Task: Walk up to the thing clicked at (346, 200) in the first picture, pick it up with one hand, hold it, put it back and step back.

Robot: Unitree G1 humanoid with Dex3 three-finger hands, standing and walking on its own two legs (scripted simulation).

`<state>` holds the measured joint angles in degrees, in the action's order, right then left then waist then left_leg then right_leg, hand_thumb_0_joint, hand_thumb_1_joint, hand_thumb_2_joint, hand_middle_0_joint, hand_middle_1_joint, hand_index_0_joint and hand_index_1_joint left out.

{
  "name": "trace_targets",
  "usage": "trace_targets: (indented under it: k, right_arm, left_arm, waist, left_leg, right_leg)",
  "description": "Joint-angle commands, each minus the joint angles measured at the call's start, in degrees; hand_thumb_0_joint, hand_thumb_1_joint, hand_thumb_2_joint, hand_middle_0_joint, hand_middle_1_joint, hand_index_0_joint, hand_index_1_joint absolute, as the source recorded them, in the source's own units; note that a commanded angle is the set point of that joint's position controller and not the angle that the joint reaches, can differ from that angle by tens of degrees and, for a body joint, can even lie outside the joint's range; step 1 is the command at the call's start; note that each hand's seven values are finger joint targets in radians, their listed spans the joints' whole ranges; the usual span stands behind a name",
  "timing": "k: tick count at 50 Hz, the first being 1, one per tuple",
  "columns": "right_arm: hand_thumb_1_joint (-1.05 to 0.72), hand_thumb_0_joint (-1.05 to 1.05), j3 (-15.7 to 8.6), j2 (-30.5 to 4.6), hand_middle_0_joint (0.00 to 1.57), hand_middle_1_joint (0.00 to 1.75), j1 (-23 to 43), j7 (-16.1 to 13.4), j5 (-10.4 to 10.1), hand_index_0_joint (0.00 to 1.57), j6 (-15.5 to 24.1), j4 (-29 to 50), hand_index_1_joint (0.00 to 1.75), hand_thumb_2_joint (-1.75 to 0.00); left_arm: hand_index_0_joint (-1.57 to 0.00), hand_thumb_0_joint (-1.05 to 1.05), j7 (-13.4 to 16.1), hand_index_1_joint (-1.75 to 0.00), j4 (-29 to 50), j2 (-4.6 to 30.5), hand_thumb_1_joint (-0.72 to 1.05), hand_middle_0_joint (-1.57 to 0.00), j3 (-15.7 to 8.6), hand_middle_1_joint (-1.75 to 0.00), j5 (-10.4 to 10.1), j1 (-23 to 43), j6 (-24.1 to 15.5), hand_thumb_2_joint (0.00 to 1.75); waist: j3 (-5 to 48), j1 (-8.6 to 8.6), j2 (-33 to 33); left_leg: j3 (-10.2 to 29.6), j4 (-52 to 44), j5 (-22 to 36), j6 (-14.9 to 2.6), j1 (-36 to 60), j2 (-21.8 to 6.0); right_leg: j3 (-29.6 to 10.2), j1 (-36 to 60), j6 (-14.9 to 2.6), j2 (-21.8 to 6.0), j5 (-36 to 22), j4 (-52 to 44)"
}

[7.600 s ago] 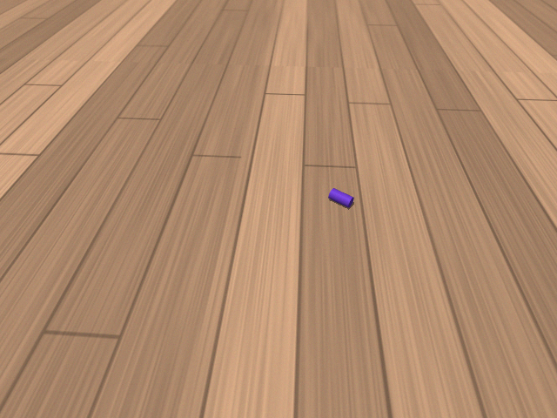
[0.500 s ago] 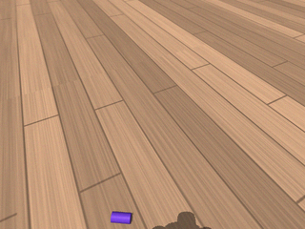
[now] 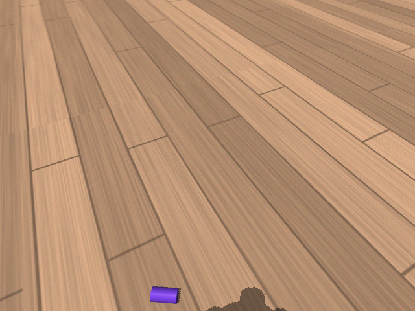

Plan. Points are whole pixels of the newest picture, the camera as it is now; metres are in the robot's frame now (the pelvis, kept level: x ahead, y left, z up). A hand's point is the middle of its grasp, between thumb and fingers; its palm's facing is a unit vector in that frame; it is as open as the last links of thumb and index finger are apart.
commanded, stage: stand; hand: left
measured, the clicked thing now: (164, 294) +0.35 +0.21 -0.75
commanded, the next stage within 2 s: walk up in 0.24 s
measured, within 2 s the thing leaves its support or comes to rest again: neither
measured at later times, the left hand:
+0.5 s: hand out of the picture +0.05 +0.26 -0.17, palm faces +0.00 -0.92 -0.39, open 7.4 cm
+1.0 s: hand out of the picture +0.01 +0.21 -0.17, palm faces +0.09 -0.95 -0.30, open 7.4 cm
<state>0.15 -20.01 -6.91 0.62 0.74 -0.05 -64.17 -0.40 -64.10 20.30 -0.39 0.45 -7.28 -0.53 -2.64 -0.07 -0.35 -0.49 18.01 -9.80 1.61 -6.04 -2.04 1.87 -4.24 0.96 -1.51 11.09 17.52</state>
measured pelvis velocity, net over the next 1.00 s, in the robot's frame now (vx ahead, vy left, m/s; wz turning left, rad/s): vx -0.05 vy -0.04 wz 0.06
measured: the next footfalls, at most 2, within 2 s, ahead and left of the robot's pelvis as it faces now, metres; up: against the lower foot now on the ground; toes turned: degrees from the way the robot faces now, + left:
left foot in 0.84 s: -0.05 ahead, +0.09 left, +0.00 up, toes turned +2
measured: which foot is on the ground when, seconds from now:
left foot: down 0.00-0.52, up 0.54-0.82, down 0.84-1.00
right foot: down 0.00-1.00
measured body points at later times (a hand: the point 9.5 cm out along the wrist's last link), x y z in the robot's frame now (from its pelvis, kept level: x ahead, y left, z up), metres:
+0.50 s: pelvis -0.03 -0.03 -0.02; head +0.01 -0.02 +0.43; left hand +0.06 +0.30 -0.14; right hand +0.06 -0.35 -0.14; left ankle +0.00 +0.14 -0.75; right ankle -0.02 -0.13 -0.75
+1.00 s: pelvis -0.05 -0.04 -0.01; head -0.03 -0.03 +0.44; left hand +0.00 +0.26 -0.15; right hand +0.05 -0.33 -0.14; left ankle -0.09 +0.09 -0.75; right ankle -0.02 -0.13 -0.75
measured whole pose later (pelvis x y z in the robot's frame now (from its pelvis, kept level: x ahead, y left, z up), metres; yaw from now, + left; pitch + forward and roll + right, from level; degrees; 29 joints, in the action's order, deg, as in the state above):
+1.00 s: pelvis -0.05 -0.04 -0.01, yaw +3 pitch -3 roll +0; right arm -0.6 -18.7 -10.2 0.2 1.4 -0.2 -57.4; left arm -1.4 -56.6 19.8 -2.7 0.3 -9.9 1.6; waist -4.9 -1.4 1.5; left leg 1.4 27.0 -18.0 0.6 -5.8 -0.3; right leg 5.7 -11.2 -2.2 0.0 12.9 27.5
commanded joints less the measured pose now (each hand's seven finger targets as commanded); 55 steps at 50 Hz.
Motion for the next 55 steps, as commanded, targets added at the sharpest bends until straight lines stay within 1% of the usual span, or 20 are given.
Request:
trace_targets:
  k: [1,11,13,16,21,23,24,25,26,28,30,32,36,39,41,42,44,45,48,55]
  right_arm:
    - [-0.90,0.00,-2.2,-12.7,0.20,0.30,2.6,-1.0,-0.2,0.20,1.5,3.0,0.30,-0.90]
    - [-0.90,0.00,-2.2,-12.5,0.20,0.30,2.1,-1.1,-0.1,0.20,1.6,3.1,0.30,-0.90]
    - [-0.90,0.00,-4.2,-16.2,0.20,0.30,-0.1,-2.2,-1.2,0.20,1.5,3.9,0.30,-0.90]
    - [-0.90,0.00,-5.2,-17.1,0.20,0.30,-0.3,-2.6,-1.2,0.20,1.2,5.1,0.30,-0.90]
    - [-0.90,0.00,-6.4,-17.9,0.20,0.30,3.7,-3.1,-0.3,0.20,0.5,9.4,0.30,-0.90]
    - [-0.90,0.00,-6.7,-17.7,0.20,0.30,5.3,-2.9,0.0,0.20,0.0,11.2,0.30,-0.90]
    - [-0.90,0.00,-6.4,-16.4,0.20,0.30,5.9,-2.8,-0.2,0.20,-0.2,11.8,0.30,-0.90]
    - [-0.90,0.00,-5.9,-14.0,0.20,0.30,4.9,-2.7,-0.7,0.20,-0.5,12.4,0.30,-0.90]
    - [-0.90,0.00,-5.3,-11.2,0.20,0.30,5.1,-3.0,-0.9,0.20,-0.9,12.9,0.30,-0.90]
    - [-0.90,0.00,-6.1,-13.0,0.20,0.30,-0.7,-3.4,-0.4,0.20,-1.7,12.0,0.30,-0.90]
    - [-0.90,0.00,-6.1,-13.1,0.20,0.30,-3.5,-3.0,-1.0,0.20,-1.6,11.2,0.30,-0.90]
    - [-0.90,0.00,-5.8,-12.8,0.20,0.30,-5.8,-2.7,-1.1,0.20,-1.3,10.8,0.30,-0.90]
    - [-0.90,0.00,-4.5,-12.9,0.20,0.30,-3.3,-1.9,-0.2,0.20,-0.5,12.1,0.30,-0.90]
    - [-0.90,0.00,-4.3,-12.6,0.20,0.30,-3.2,-1.9,0.7,0.20,0.4,11.9,0.30,-0.90]
    - [-0.90,0.00,-4.4,-11.2,0.20,0.30,-6.3,-2.2,1.3,0.20,1.2,10.1,0.30,-0.90]
    - [-0.90,0.00,-4.9,-12.2,0.20,0.30,-6.9,-2.5,1.6,0.20,1.7,9.9,0.30,-0.90]
    - [-0.90,0.00,-5.4,-17.1,0.20,0.30,-0.9,-2.4,1.5,0.20,2.4,11.9,0.30,-0.90]
    - [-0.90,0.00,-5.3,-17.9,0.20,0.30,2.5,-2.1,0.8,0.20,2.2,12.1,0.30,-0.90]
    - [-0.90,0.00,-3.5,-12.2,0.20,0.30,1.6,-1.6,0.2,0.20,1.9,12.0,0.30,-0.90]
    - [-0.90,0.00,-2.9,-11.8,0.20,0.30,0.5,-1.6,-0.2,0.20,2.1,9.5,0.30,-0.90]
  left_arm:
    - [-0.20,0.00,0.8,-0.30,3.1,12.0,0.90,-0.20,-2.1,-0.30,0.1,1.5,-1.0,0.90]
    - [-0.20,0.00,0.8,-0.30,3.3,12.0,0.90,-0.20,-2.0,-0.30,0.1,1.8,-1.1,0.90]
    - [-0.20,0.00,0.5,-0.30,5.4,14.8,0.90,-0.20,-4.8,-0.30,0.0,1.8,1.2,0.90]
    - [-0.20,0.00,0.4,-0.30,7.1,13.1,0.90,-0.20,-4.7,-0.30,0.3,1.0,2.1,0.90]
    - [-0.20,0.00,-0.6,-0.30,8.7,11.7,0.90,-0.20,-5.6,-0.30,0.7,-3.0,3.7,0.90]
    - [-0.20,0.00,-1.1,-0.30,9.0,12.0,0.90,-0.20,-6.1,-0.30,0.9,-5.6,3.8,0.90]
    - [-0.20,0.00,-1.0,-0.30,8.9,12.7,0.90,-0.20,-6.4,-0.30,1.1,-6.7,3.5,0.90]
    - [-0.20,0.00,-1.0,-0.30,9.9,15.2,0.90,-0.20,-6.8,-0.30,1.4,-4.9,3.1,0.90]
    - [-0.20,0.00,-0.9,-0.30,11.6,18.4,0.90,-0.20,-7.6,-0.30,1.5,-1.2,2.7,0.90]
    - [-0.20,0.00,-0.7,-0.30,14.4,19.0,0.90,-0.20,-7.8,-0.30,2.4,1.0,2.5,0.90]
    - [-0.20,0.00,-0.3,-0.30,16.3,14.8,0.90,-0.20,-6.8,-0.30,2.3,4.0,2.3,0.90]
    - [-0.20,0.00,0.2,-0.30,16.2,13.7,0.90,-0.20,-6.6,-0.30,2.0,3.6,1.8,0.90]
    - [-0.20,0.00,0.7,-0.30,15.8,13.5,0.90,-0.20,-6.4,-0.30,1.9,-1.9,0.7,0.90]
    - [-0.20,0.00,0.5,-0.30,15.3,14.0,0.90,-0.20,-6.6,-0.30,1.3,-3.1,1.0,0.90]
    - [-0.20,0.00,0.2,-0.30,15.1,13.8,0.90,-0.20,-6.1,-0.30,0.4,-2.2,1.3,0.90]
    - [-0.20,0.00,0.1,-0.30,15.7,11.9,0.90,-0.20,-5.2,-0.30,0.0,-1.7,1.2,0.90]
    - [-0.20,0.00,-0.1,-0.30,15.3,8.6,0.90,-0.20,-4.4,-0.30,-1.1,-0.6,1.2,0.90]
    - [-0.20,0.00,0.1,-0.30,13.2,10.7,0.90,-0.20,-5.2,-0.30,-0.5,0.2,1.5,0.90]
    - [-0.20,0.00,-0.3,-0.30,11.8,11.5,0.90,-0.20,-4.9,-0.30,0.2,0.4,0.0,0.90]
    - [-0.20,0.00,-0.1,-0.30,8.0,11.3,0.90,-0.20,-4.4,-0.30,0.2,1.6,-0.7,0.90]
  waist:
    - [2.6,-0.26,-0.5]
    - [3.7,0.03,0.0]
    - [1.5,0.50,1.8]
    - [4.7,0.76,-1.3]
    - [5.1,-0.66,-9.7]
    - [5.1,-2.45,-10.7]
    - [5.1,-3.18,-7.7]
    - [3.5,-2.68,2.3]
    - [0.5,-2.70,11.4]
    - [-0.5,-1.33,9.0]
    - [-1.7,0.46,7.5]
    - [2.2,0.29,6.6]
    - [6.5,-3.04,7.1]
    - [5.2,-2.88,8.9]
    - [5.0,-0.16,6.6]
    - [5.9,0.28,4.2]
    - [3.2,-2.08,-5.6]
    - [1.6,-1.73,-7.5]
    - [1.9,-1.32,-4.6]
    - [1.0,-0.67,0.1]
  left_leg:
    - [4.7,-2.7,6.3,-2.21,0.3,-5.7]
    - [4.4,-1.9,9.4,-2.39,0.6,-5.7]
    - [5.0,2.5,24.0,-3.92,-0.8,-7.1]
    - [7.9,2.6,25.0,-6.97,-0.2,-10.3]
    - [12.3,2.3,12.1,-12.54,-9.0,-15.1]
    - [11.4,5.9,9.9,-11.49,-12.4,-14.3]
    - [8.4,11.1,8.1,-9.12,-12.9,-11.0]
    - [2.7,20.6,1.4,-5.38,-14.0,-2.2]
    - [-0.9,32.2,-21.5,-2.94,-17.8,6.4]
    - [5.8,44.4,-27.9,-3.59,-15.4,4.4]
    - [7.4,47.1,-22.9,-3.20,-17.9,3.9]
    - [7.9,46.7,-19.2,-2.09,-18.1,4.1]
    - [6.3,29.6,-19.4,-0.70,-18.9,1.3]
    - [3.8,14.8,-19.3,-1.35,-12.7,1.4]
    - [1.3,-0.3,-5.6,-2.18,-3.6,2.2]
    - [5.2,-2.7,4.3,-3.03,2.5,-0.9]
    - [21.1,-2.1,10.2,-8.81,0.8,-13.6]
    - [17.7,0.1,2.8,-11.74,-10.3,-13.6]
    - [6.6,2.7,4.3,-4.37,-6.0,-4.5]
    - [7.3,0.2,-0.1,-4.14,-4.3,-4.4]
  right_leg:
    - [-4.9,-1.4,-1.76,-6.4,-6.0,-3.0]
    - [-4.8,-0.4,-1.83,-6.7,-9.4,-2.5]
    - [-2.3,-2.9,-2.59,-4.4,-17.2,4.6]
    - [-1.4,-3.6,-2.42,-2.9,-12.3,8.6]
    - [-1.5,-3.6,-3.21,-0.3,10.6,19.9]
    - [-2.8,-1.7,-4.42,-0.9,10.6,18.1]
    - [-4.0,-1.2,-5.29,-2.9,3.1,13.2]
    - [-11.7,-4.4,-7.69,-9.5,-7.3,2.8]
    - [-20.2,-7.5,-12.15,-16.6,-11.3,-2.6]
    - [-23.7,-14.9,-16.45,-20.7,-5.6,-2.8]
    - [-15.2,-11.3,-14.52,-14.3,-11.0,-0.1]
    - [-11.3,-6.8,-12.42,-11.0,-5.3,1.2]
    - [-14.3,4.7,-13.71,-14.0,3.5,1.6]
    - [-12.5,3.3,-12.53,-13.8,-5.0,5.5]
    - [-8.5,-0.6,-9.37,-12.0,-15.8,11.2]
    - [-7.1,-4.7,-6.38,-10.9,-17.9,13.2]
    - [-1.0,-12.0,-1.28,-0.8,1.6,12.2]
    - [-2.8,-1.7,-2.01,-1.9,10.6,12.9]
    - [-5.2,-0.1,-3.43,-5.2,-8.0,4.8]
    - [-6.9,-1.7,-3.97,-6.2,-3.7,-0.1]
